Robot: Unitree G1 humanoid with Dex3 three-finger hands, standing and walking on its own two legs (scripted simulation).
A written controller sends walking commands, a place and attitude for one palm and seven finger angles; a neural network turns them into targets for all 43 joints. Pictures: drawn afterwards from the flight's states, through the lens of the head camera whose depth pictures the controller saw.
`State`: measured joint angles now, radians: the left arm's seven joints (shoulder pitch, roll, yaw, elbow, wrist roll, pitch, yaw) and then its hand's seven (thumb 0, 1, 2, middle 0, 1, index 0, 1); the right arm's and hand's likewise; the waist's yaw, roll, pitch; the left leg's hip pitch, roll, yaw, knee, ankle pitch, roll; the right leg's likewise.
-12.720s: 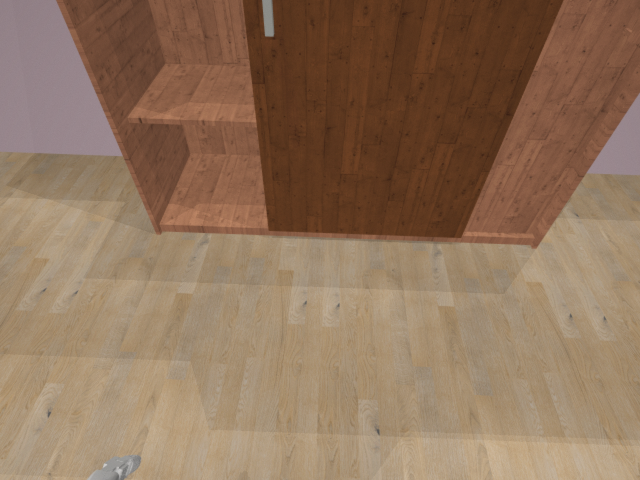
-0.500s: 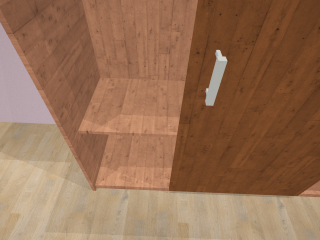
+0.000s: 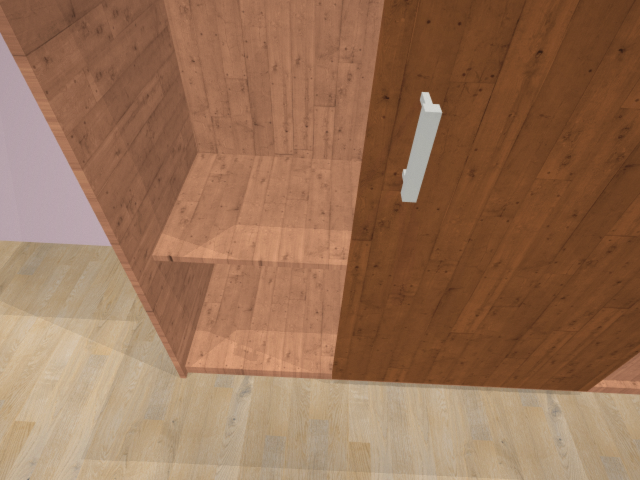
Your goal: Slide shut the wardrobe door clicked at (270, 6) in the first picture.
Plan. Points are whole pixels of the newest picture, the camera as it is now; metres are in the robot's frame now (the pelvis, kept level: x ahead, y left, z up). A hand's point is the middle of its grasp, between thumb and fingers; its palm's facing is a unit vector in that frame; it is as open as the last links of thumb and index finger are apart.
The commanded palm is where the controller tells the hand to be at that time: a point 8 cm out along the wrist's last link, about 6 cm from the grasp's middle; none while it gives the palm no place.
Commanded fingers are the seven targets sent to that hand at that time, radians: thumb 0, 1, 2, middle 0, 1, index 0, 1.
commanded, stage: look again from close up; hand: right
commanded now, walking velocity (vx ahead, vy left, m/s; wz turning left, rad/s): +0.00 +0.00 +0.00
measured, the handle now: (417, 148) +0.54 -0.10 +0.16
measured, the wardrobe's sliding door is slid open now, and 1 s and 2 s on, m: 0.47 0.47 0.47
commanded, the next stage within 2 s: none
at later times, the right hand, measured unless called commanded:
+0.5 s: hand out of the picture -0.03 -0.16 -0.17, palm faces +0.04 +0.99 -0.16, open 7.4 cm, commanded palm none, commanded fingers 0.00 -0.90 -0.90 0.20 0.30 0.20 0.30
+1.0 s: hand out of the picture -0.03 -0.15 -0.17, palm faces +0.06 +0.99 -0.15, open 7.3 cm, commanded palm none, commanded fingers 0.00 -0.90 -0.90 0.20 0.30 0.20 0.30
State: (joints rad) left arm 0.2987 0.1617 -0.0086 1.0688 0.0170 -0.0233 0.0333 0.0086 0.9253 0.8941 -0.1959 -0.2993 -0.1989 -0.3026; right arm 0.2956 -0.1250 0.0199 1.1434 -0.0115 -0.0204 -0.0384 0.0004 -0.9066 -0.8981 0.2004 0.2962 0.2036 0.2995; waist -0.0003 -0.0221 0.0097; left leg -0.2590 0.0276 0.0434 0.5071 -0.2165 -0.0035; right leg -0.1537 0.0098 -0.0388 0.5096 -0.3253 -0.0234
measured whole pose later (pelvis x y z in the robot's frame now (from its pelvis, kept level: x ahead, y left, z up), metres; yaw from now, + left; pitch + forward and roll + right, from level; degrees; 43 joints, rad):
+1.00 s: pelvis -0.01 +0.00 +0.00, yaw +0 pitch -1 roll +0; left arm 0.33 0.11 -0.02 1.12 0.01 -0.02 0.03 0.00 0.91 0.89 -0.20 -0.30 -0.20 -0.30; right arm 0.33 -0.10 0.00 1.11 -0.01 -0.02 -0.04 0.00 -0.91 -0.90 0.20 0.30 0.20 0.30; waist -0.01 0.00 0.02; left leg -0.27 0.03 0.04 0.48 -0.19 0.00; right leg -0.16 0.01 -0.04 0.47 -0.29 -0.02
